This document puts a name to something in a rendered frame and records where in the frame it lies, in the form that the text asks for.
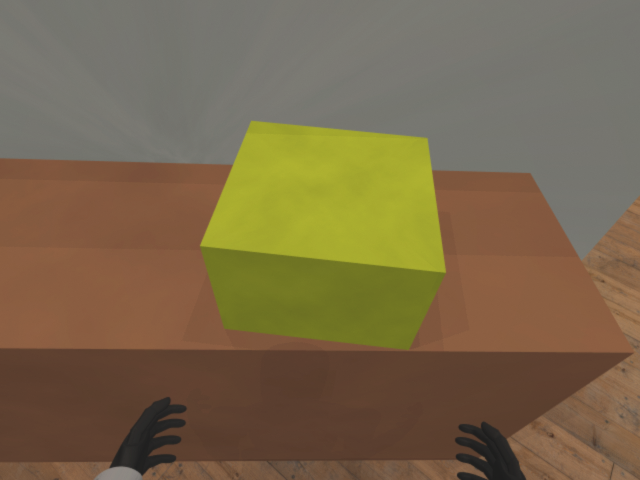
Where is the robot left hand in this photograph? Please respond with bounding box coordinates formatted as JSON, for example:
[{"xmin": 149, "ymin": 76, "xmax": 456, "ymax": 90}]
[{"xmin": 109, "ymin": 397, "xmax": 187, "ymax": 476}]

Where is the carton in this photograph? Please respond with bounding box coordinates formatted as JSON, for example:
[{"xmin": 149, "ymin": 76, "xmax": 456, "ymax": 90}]
[{"xmin": 200, "ymin": 121, "xmax": 446, "ymax": 350}]

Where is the pedestal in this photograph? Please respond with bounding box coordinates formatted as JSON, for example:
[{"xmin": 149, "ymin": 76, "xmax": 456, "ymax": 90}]
[{"xmin": 0, "ymin": 158, "xmax": 634, "ymax": 462}]

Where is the robot right hand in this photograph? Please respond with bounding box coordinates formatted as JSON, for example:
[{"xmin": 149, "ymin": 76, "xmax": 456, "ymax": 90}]
[{"xmin": 455, "ymin": 422, "xmax": 526, "ymax": 480}]

